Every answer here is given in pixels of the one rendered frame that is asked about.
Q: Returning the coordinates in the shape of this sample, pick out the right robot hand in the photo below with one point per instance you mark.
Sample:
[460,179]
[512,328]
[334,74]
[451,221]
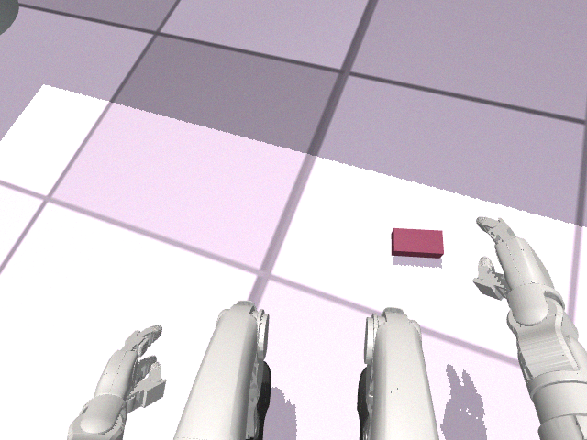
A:
[520,263]

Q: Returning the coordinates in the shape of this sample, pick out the right robot arm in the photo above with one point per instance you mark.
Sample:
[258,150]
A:
[553,362]

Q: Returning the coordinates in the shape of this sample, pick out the left robot foot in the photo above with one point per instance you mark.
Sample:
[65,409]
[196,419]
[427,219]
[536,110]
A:
[263,401]

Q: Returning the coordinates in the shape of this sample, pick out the left robot hand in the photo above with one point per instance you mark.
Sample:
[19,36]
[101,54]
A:
[124,375]

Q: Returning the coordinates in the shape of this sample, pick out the left robot arm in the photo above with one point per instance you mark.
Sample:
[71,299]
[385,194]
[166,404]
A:
[102,418]

